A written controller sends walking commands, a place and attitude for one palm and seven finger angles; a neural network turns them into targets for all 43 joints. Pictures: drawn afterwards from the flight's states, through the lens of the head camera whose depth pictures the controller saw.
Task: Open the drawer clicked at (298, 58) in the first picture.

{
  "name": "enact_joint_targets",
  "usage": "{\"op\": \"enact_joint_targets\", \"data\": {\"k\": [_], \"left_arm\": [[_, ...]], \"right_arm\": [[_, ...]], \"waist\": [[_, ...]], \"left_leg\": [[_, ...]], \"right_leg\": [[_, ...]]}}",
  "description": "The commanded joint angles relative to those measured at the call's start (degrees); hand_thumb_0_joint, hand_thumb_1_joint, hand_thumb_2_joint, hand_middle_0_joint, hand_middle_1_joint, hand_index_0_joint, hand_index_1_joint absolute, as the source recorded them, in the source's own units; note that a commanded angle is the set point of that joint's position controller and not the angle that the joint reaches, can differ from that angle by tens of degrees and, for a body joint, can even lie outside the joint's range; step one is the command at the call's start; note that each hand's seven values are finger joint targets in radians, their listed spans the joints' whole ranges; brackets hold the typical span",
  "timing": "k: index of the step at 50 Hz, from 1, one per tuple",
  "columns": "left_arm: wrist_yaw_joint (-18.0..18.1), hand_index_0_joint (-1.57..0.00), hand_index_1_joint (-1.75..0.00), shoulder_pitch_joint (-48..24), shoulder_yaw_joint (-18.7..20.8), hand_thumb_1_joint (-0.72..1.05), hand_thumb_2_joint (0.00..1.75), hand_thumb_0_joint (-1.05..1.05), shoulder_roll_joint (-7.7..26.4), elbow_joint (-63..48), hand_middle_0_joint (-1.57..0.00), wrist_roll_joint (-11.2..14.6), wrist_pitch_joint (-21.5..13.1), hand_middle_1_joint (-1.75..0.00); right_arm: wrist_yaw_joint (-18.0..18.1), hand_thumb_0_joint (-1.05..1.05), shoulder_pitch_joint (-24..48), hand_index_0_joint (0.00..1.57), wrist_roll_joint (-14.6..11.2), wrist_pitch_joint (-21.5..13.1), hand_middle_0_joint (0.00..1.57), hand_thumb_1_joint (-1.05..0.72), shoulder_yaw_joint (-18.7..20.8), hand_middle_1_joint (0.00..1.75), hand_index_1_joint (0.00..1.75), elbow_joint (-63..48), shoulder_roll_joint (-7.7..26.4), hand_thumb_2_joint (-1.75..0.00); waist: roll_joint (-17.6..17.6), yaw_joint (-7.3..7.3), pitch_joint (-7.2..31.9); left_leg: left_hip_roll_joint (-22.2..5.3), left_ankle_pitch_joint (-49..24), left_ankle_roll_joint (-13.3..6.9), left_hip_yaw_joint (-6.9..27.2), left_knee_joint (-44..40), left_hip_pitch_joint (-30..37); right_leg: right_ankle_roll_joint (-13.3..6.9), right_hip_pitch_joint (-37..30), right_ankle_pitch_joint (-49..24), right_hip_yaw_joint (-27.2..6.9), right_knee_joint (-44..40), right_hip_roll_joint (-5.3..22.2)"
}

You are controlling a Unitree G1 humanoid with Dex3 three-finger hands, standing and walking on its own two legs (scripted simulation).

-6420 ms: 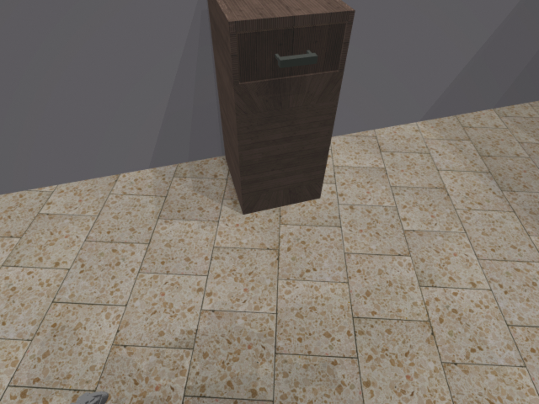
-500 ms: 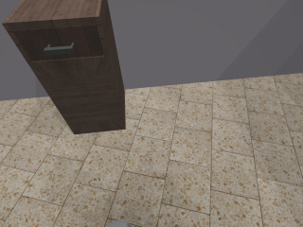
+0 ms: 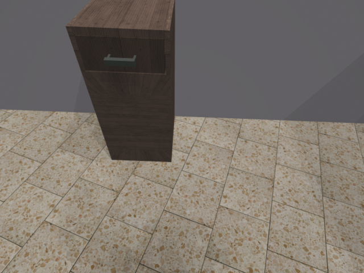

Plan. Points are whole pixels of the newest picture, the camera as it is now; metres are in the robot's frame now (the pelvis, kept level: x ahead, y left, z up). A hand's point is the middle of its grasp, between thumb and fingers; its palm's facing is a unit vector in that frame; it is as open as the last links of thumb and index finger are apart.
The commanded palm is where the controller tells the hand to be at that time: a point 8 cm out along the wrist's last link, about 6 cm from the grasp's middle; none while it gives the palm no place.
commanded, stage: take the last steps up to it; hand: left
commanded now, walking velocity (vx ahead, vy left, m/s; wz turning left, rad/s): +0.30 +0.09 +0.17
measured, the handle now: (121, 59) +0.91 +0.31 +0.00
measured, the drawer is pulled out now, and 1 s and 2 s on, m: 0.00 0.00 0.00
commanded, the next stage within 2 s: come to a stop and stand still in 1.16 s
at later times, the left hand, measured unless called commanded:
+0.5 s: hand out of the picture -0.04 +0.17 -0.17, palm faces +0.24 -0.96 -0.16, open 7.4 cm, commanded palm none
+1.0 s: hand (88, 200) +0.34 +0.30 -0.15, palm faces +0.08 -0.98 -0.19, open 7.4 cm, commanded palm none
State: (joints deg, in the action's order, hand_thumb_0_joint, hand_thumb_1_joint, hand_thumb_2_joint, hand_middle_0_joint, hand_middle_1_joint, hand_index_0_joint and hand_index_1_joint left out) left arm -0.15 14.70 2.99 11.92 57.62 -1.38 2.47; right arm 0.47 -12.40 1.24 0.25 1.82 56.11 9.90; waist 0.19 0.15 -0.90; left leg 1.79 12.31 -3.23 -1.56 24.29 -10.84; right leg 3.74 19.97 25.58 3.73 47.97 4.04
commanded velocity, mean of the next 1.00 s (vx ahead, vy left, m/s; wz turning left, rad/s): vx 0.29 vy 0.02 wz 0.00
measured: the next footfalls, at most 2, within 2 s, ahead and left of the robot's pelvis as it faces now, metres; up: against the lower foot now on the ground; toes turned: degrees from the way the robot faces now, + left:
right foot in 0.10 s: +0.05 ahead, -0.12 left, +0.00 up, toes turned -4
left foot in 0.56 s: +0.23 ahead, +0.20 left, +0.00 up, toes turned +15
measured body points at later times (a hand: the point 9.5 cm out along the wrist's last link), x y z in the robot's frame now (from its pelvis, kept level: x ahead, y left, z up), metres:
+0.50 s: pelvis +0.10 +0.04 +0.00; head +0.11 +0.04 +0.44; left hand -0.05 +0.22 -0.15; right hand +0.17 -0.19 -0.16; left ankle +0.19 +0.19 -0.71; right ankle +0.01 -0.12 -0.74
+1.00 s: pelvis +0.24 +0.11 +0.00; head +0.24 +0.11 +0.45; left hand +0.33 +0.35 -0.14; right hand +0.22 -0.11 -0.16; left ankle +0.20 +0.19 -0.74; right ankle +0.35 -0.02 -0.70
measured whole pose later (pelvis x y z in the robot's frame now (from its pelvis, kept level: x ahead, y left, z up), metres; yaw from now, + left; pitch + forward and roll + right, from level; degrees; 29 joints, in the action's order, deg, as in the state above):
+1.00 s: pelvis +0.24 +0.11 +0.00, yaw +3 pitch -2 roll +2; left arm -0.9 8.5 4.0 10.1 56.5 -1.6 0.1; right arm 0.8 -21.3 1.3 -3.6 2.3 62.9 7.7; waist 1.5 1.7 -0.6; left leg 1.6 14.0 -3.0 -11.9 17.6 -2.2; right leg 1.7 30.8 10.8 3.3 47.6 7.2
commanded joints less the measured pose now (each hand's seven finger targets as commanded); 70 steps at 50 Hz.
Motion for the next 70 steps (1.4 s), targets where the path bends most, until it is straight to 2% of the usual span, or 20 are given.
{"op": "enact_joint_targets", "data": {"k": [1,3,5,6,9,12,25,27,28,30,33,37,49,54,56,58,59,61,65,70], "left_arm": [[-0.1,-0.20,-0.30,1.8,0.3,0.90,0.90,0.00,2.2,-3.8,-0.20,-0.1,-2.5,-0.30],[0.2,-0.20,-0.30,9.6,0.7,0.90,0.90,0.00,3.0,-1.2,-0.20,-0.3,-3.5,-0.30],[1.4,-0.20,-0.30,15.8,2.2,0.90,0.90,0.00,11.3,-0.7,-0.20,-0.3,-3.9,-0.30],[1.7,-0.20,-0.30,14.8,2.4,0.90,0.90,0.00,11.7,-1.0,-0.20,0.2,-4.5,-0.30],[1.8,-0.20,-0.30,5.4,1.1,0.90,0.90,0.00,5.9,-1.4,-0.20,0.1,-5.8,-0.30],[1.7,-0.20,-0.30,9.7,0.2,0.90,0.90,0.00,3.2,0.7,-0.20,0.3,-6.8,-0.30],[2.1,-0.20,-0.30,13.6,1.0,0.90,0.90,0.00,5.7,6.0,-0.20,-0.6,-6.6,-0.30],[1.8,-0.20,-0.30,14.7,0.8,0.90,0.90,0.00,3.0,6.1,-0.20,-0.1,-6.1,-0.30],[1.2,-0.20,-0.30,18.2,0.3,0.90,0.90,0.00,-0.7,5.2,-0.20,0.7,-5.7,-0.30],[1.5,-0.20,-0.30,11.0,-0.1,0.90,0.90,0.00,-1.1,2.2,-0.20,0.5,-5.4,-0.30],[0.2,-0.20,-0.30,6.9,0.7,0.90,0.90,0.00,-1.2,3.2,-0.20,-0.2,-5.0,-0.30],[-0.1,-0.20,-0.30,10.1,0.8,0.90,0.90,0.00,-2.4,3.5,-0.20,-0.6,-3.2,-0.30],[-0.8,-0.20,-0.30,-9.5,0.5,0.90,0.90,0.00,-0.3,-4.9,-0.20,-0.1,-3.0,-0.30],[-0.8,-0.20,-0.30,-8.9,0.3,0.90,0.90,0.00,-0.5,-4.6,-0.20,0.0,-4.0,-0.30],[-0.6,-0.20,-0.30,1.9,0.9,0.90,0.90,0.00,1.7,-0.7,-0.20,-0.1,-5.1,-0.30],[0.4,-0.20,-0.30,15.4,2.9,0.90,0.90,0.00,11.5,3.2,-0.20,0.3,-6.1,-0.30],[0.8,-0.20,-0.30,14.3,2.8,0.90,0.90,0.00,10.9,3.0,-0.20,0.9,-6.0,-0.30],[1.3,-0.20,-0.30,4.8,2.0,0.90,0.90,0.00,6.5,0.9,-0.20,0.8,-5.6,-0.30],[2.1,-0.20,-0.30,-1.6,0.4,0.90,0.90,0.00,0.7,-0.2,-0.20,0.0,-6.1,-0.30],[2.5,-0.20,-0.30,-1.1,0.9,0.90,0.90,0.00,5.0,0.7,-0.20,0.2,-4.1,-0.30]], "right_arm": [[0.4,0.00,-2.6,0.20,0.3,-0.7,0.20,-0.90,2.8,0.30,0.30,-1.4,10.3,-0.90],[0.3,0.00,-1.7,0.20,-0.2,-0.7,0.20,-0.90,2.6,0.30,0.30,-1.4,8.7,-0.90],[-0.5,0.00,1.6,0.20,0.0,-0.9,0.20,-0.90,2.1,0.30,0.30,-4.8,4.9,-0.90],[-1.1,0.00,2.5,0.20,0.7,-0.5,0.20,-0.90,3.0,0.30,0.30,-5.0,7.9,-0.90],[-2.2,0.00,-2.8,0.20,0.9,0.5,0.20,-0.90,3.5,0.30,0.30,-0.9,6.1,-0.90],[-2.4,0.00,-4.9,0.20,0.6,0.4,0.20,-0.90,3.0,0.30,0.30,0.9,3.6,-0.90],[-3.3,0.00,1.3,0.20,-0.2,-2.1,0.20,-0.90,1.8,0.30,0.30,-1.5,2.2,-0.90],[-1.8,0.00,-14.2,0.20,0.5,-3.2,0.20,-0.90,3.1,0.30,0.30,3.3,8.3,-0.90],[-0.7,0.00,-19.8,0.20,0.8,-3.5,0.20,-0.90,4.7,0.30,0.30,4.8,15.0,-0.90],[0.5,0.00,-17.1,0.20,0.0,-3.0,0.20,-0.90,4.4,0.30,0.30,4.6,14.8,-0.90],[0.6,0.00,-7.4,0.20,0.0,-4.1,0.20,-0.90,1.8,0.30,0.30,2.6,5.0,-0.90],[0.9,0.00,-5.3,0.20,-0.1,-5.1,0.20,-0.90,1.8,0.30,0.30,1.8,3.4,-0.90],[0.8,0.00,-13.9,0.20,0.2,-4.7,0.20,-0.90,2.1,0.30,0.30,5.4,5.0,-0.90],[1.0,0.00,-15.4,0.20,0.6,-3.8,0.20,-0.90,2.1,0.30,0.30,7.0,5.7,-0.90],[0.9,0.00,-14.4,0.20,-0.1,-3.9,0.20,-0.90,1.7,0.30,0.30,7.4,5.1,-0.90],[0.5,0.00,-14.8,0.20,-1.1,-4.3,0.20,-0.90,0.8,0.30,0.30,5.1,1.2,-0.90],[0.7,0.00,-12.3,0.20,-1.0,-3.4,0.20,-0.90,1.2,0.30,0.30,4.6,3.4,-0.90],[0.4,0.00,-9.0,0.20,-0.4,-2.7,0.20,-0.90,1.5,0.30,0.30,4.3,2.1,-0.90],[0.4,0.00,-13.8,0.20,0.0,-0.8,0.20,-0.90,0.7,0.30,0.30,6.4,-2.3,-0.90],[0.8,0.00,-9.6,0.20,-0.8,0.4,0.20,-0.90,0.2,0.30,0.30,5.0,-0.7,-0.90]], "waist": [[-7.9,-0.48,-1.6],[-1.7,-4.36,-1.5],[16.1,-7.75,-5.0],[12.2,-6.26,-6.3],[5.8,-0.20,-10.2],[7.1,-0.80,-7.3],[11.2,-0.62,-6.0],[-3.1,5.35,4.3],[-20.6,5.75,10.4],[-16.7,5.97,9.1],[-6.8,1.50,-4.0],[-5.0,-1.54,-2.8],[-3.4,2.43,-7.3],[-4.4,2.19,-4.7],[-2.3,-2.78,1.7],[12.5,-5.80,11.1],[8.8,-6.19,10.3],[3.5,-3.21,2.2],[3.0,2.48,-0.1],[4.9,0.33,2.3]], "left_leg": [[-13.5,15.3,-7.0,18.0,-10.3,-4.7],[-7.9,20.0,-3.4,13.4,-0.5,-15.1],[0.2,20.6,2.1,2.7,27.1,-33.8],[-2.7,15.5,2.3,5.7,34.0,-32.4],[-5.9,2.4,3.7,4.7,40.3,-29.2],[-6.1,-3.3,5.3,1.7,39.4,-28.3],[-5.7,0.8,2.2,-5.6,10.6,-9.6],[-7.0,-0.9,1.6,-3.5,3.0,13.7],[-22.0,-2.2,-2.7,17.9,-1.8,24.1],[-26.8,8.2,-6.4,24.3,-10.2,17.5],[-20.4,3.6,-4.0,11.6,-13.5,-1.7],[-18.8,0.3,-5.8,5.1,-16.2,-3.0],[-19.1,-10.9,-7.2,2.7,-14.9,7.5],[-18.2,-19.4,-5.4,-0.5,-6.5,7.9],[-14.0,-24.1,-1.9,-4.8,7.2,4.1],[-3.0,20.7,3.1,-9.0,36.6,-19.5],[-4.3,22.8,2.2,-1.8,44.2,-19.9],[-8.1,14.8,2.0,1.4,47.3,-22.2],[-8.5,9.0,4.5,0.1,31.2,-11.6],[-5.4,6.4,5.8,-1.5,15.4,-7.8]], "right_leg": [[-1.5,-5.0,-1.6,1.8,-12.1,-1.8],[-2.2,-20.0,-7.1,0.8,-25.2,-0.6],[-10.6,-23.5,17.0,-30.3,-42.4,24.2],[-11.8,-15.0,25.1,-34.3,-45.6,25.2],[-8.0,-7.2,11.2,-17.7,-44.1,18.3],[-6.5,-12.4,-7.9,-5.8,-41.1,13.4],[-8.5,-11.9,-22.1,1.1,-31.1,14.4],[-5.8,-5.7,-20.4,6.1,-7.5,8.4],[-3.3,8.6,5.0,8.0,10.0,0.2],[-5.2,16.3,6.5,-1.4,26.3,0.5],[-4.9,12.9,-6.6,-2.6,24.2,5.0],[-3.3,12.0,-11.4,-2.3,18.8,4.8],[-2.5,15.5,-14.2,-0.2,-3.3,3.6],[-4.6,4.3,-11.6,3.7,-13.9,-0.3],[-6.1,-13.0,-18.5,4.1,-21.7,-1.5],[-17.1,-36.2,-41.9,-23.6,-25.8,21.4],[-19.3,-29.2,-38.8,-24.3,-29.0,21.7],[-18.2,-16.8,-18.5,-20.1,-34.3,19.0],[-13.7,-3.8,-34.7,-5.1,-34.4,13.0],[-13.9,-8.9,-44.5,-4.3,-28.4,12.0]]}}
